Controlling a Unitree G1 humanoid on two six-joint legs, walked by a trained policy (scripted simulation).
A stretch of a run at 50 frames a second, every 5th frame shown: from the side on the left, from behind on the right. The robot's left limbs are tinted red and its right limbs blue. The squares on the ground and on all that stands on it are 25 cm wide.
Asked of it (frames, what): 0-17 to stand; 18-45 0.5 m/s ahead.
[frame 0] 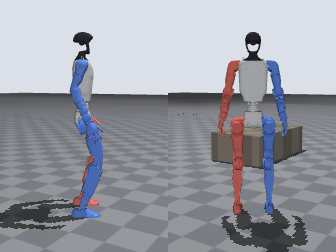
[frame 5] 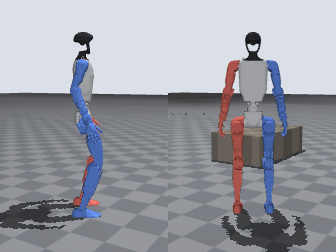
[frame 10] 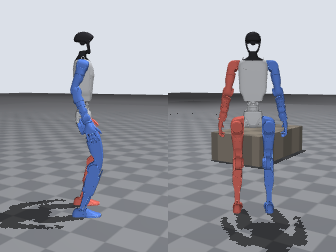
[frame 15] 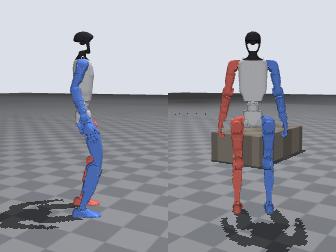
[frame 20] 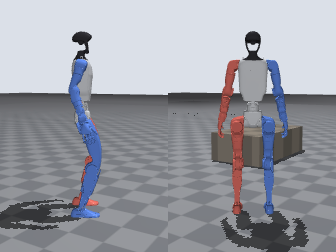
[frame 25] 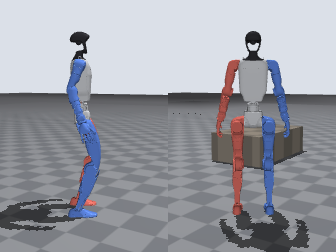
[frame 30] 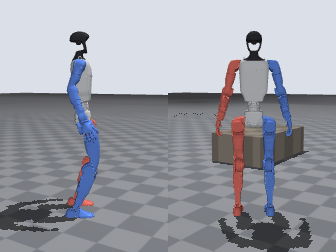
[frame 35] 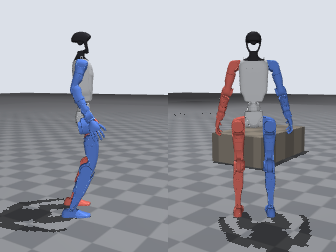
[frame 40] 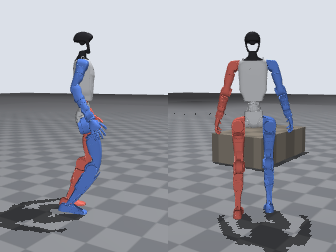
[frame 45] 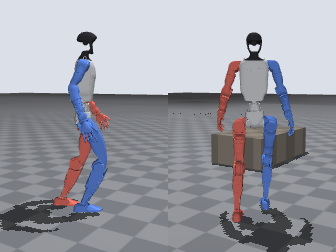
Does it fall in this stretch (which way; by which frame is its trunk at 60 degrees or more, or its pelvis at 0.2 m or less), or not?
no
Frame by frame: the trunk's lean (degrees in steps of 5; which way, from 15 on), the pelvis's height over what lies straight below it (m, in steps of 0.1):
0: 0, 0.8
5: 0, 0.8
10: 0, 0.8
15: 0, 0.8
20: 0, 0.8
25: 0, 0.8
30: 5, 0.8
35: 5, 0.8
40: 0, 0.8
45: 0, 0.8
